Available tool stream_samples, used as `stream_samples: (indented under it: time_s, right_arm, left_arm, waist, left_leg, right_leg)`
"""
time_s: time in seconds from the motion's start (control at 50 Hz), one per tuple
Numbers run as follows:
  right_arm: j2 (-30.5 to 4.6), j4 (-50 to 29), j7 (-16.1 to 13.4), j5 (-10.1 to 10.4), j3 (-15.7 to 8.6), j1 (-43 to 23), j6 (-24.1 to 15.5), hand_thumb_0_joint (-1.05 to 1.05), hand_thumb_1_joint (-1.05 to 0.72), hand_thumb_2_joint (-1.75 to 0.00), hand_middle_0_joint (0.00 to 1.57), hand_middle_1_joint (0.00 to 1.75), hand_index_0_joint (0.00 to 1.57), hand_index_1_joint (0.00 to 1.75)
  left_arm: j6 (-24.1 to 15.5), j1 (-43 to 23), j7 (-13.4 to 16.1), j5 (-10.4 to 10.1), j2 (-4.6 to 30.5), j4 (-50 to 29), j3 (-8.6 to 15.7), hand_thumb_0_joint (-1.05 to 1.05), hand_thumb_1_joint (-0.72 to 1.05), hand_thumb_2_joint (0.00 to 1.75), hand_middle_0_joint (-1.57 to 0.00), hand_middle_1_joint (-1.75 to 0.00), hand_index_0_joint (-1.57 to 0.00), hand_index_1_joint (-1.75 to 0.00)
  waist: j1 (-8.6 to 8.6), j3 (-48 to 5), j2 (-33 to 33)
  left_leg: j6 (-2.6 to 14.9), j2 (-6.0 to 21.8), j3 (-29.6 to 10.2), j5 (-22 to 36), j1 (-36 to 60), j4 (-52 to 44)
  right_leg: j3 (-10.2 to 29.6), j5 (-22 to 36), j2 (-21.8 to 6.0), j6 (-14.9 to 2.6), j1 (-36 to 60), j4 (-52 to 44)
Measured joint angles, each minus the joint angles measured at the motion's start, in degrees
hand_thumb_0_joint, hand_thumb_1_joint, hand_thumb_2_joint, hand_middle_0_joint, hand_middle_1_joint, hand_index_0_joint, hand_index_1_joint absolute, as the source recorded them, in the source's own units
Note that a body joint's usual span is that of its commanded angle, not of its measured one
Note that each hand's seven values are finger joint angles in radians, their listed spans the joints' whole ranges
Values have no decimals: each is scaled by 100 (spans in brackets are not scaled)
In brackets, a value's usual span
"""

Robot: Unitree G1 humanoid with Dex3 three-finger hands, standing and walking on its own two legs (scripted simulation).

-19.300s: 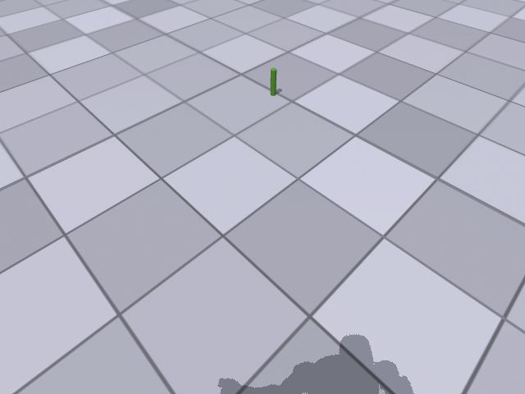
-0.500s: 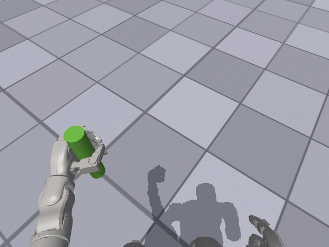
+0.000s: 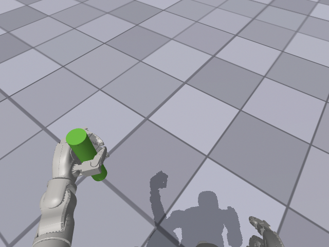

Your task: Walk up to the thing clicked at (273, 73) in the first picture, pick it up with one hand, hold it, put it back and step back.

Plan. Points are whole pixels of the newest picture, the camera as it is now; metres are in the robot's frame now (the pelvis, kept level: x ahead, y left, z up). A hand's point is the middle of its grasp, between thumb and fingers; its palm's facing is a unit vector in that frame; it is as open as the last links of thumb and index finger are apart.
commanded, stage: hold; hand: left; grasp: from the side
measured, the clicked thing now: (89, 158) +0.32 +0.19 +0.04
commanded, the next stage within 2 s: none
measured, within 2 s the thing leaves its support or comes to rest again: neither
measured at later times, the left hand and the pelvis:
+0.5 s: hand (94, 153) +0.32 +0.17 +0.06, palm faces +0.01 -1.00 +0.00, open 5.0 cm; pelvis +0.00 +0.00 +0.01, yaw +0 degrees
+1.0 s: hand (94, 154) +0.32 +0.17 +0.06, palm faces +0.02 -1.00 +0.01, open 5.0 cm; pelvis +0.00 +0.00 +0.01, yaw +0 degrees
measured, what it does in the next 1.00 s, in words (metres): stands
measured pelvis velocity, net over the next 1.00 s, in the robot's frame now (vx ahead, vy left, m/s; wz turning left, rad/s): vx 0.00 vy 0.00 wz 0.00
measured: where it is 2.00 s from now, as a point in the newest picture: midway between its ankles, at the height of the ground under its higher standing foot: outside the picture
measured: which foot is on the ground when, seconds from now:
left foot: down 0.00-1.00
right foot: down 0.00-1.00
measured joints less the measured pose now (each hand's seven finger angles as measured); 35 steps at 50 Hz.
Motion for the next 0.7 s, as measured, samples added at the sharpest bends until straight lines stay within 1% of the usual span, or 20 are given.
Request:
stream_samples:
  time_s: [0.16, 0.36, 0.46, 0.58, 0.7]
  right_arm:
    - [10, 2, -9, 8, 16, -12, -2, 1, -89, -89, 20, 30, 21, 30]
    - [16, 16, 6, 6, 18, -7, -13, 1, -89, -89, 20, 30, 21, 30]
    - [15, 24, 31, 7, 12, -4, -48, 1, -89, -89, 20, 30, 20, 30]
    - [10, 59, 45, 6, -1, 28, -33, 1, -89, -89, 20, 30, 21, 30]
    - [25, 58, 59, -1, -3, -14, -14, 1, -89, -89, 20, 30, 21, 30]
  left_arm:
    - [63, -41, 0, 12, 1, 11, -43, 4, 23, 110, -101, -116, -103, -114]
    - [87, -60, 48, 24, -2, 48, -27, 4, 23, 110, -100, -116, -103, -115]
    - [42, -72, 64, 3, -11, 13, -28, 4, 23, 110, -100, -116, -103, -115]
    - [22, 7, 36, 0, -29, -7, -90, 4, 23, 110, -100, -116, -103, -115]
    - [31, -97, 50, 1, -30, 127, 6, 4, 23, 110, -100, -116, -103, -115]
  waist:
    - [-1, 30, 0]
    - [-11, 61, 0]
    - [0, 94, -12]
    - [4, 40, 32]
    - [1, 74, -1]
  left_leg:
    - [9, -1, 14, 55, 132, -115]
    - [20, -5, 22, 95, 207, -208]
    - [19, -12, 30, 94, 210, -221]
    - [21, -16, 18, 82, 272, -253]
    - [13, -12, 21, 89, 256, -248]
  right_leg:
    - [11, 62, 1, 7, 133, -123]
    - [17, 109, -1, 18, 213, -228]
    - [24, 108, -7, 19, 212, -236]
    - [12, 92, -11, 23, 281, -272]
    - [16, 88, -7, 13, 252, -243]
